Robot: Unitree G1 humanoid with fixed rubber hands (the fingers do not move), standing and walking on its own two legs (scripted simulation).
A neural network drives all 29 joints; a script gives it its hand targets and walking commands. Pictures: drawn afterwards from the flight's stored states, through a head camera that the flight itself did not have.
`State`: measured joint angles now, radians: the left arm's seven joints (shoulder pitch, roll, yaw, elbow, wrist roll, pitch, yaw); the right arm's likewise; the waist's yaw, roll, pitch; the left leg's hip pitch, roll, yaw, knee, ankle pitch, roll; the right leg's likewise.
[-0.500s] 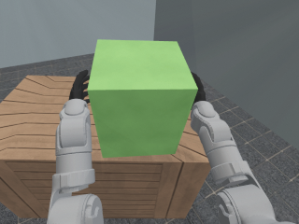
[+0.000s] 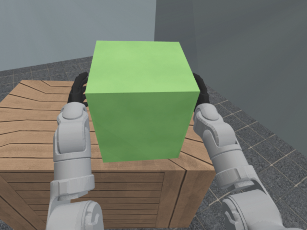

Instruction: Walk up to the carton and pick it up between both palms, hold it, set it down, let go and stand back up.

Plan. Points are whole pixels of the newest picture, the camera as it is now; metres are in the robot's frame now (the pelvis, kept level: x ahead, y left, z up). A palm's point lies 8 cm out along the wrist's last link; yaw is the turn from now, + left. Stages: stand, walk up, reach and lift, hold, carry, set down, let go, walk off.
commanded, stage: hold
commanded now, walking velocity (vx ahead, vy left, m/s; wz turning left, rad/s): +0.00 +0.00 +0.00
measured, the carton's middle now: (140, 103) +0.39 +0.01 +0.17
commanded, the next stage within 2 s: none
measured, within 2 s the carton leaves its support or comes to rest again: neither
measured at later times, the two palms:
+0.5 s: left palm (76, 105) +0.36 +0.16 +0.20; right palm (199, 105) +0.35 -0.14 +0.18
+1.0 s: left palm (74, 106) +0.36 +0.17 +0.19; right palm (196, 105) +0.35 -0.14 +0.18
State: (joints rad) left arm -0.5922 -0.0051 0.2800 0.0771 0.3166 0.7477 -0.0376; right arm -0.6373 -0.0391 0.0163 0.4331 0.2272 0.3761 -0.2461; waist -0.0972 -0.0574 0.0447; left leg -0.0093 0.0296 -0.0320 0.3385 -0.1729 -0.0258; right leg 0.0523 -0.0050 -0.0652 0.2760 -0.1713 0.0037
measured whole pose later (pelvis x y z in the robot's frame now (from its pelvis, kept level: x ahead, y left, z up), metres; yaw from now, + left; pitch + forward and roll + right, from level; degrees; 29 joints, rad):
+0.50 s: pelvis -0.01 +0.00 +0.00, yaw +0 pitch -8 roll -1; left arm -0.63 -0.01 0.29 0.10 0.31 0.75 -0.03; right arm -0.66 -0.02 -0.04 0.43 0.18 0.38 -0.22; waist -0.07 -0.05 0.05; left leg -0.04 0.03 -0.03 0.32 -0.15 -0.02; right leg 0.01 -0.01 -0.06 0.28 -0.15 0.00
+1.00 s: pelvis -0.01 +0.00 +0.00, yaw +0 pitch -8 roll -1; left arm -0.63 0.00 0.29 0.13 0.32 0.74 -0.04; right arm -0.67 -0.02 -0.03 0.46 0.18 0.37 -0.23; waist -0.08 -0.04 0.06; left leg -0.03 0.02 -0.03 0.33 -0.15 -0.02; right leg 0.03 -0.01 -0.06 0.28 -0.16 0.00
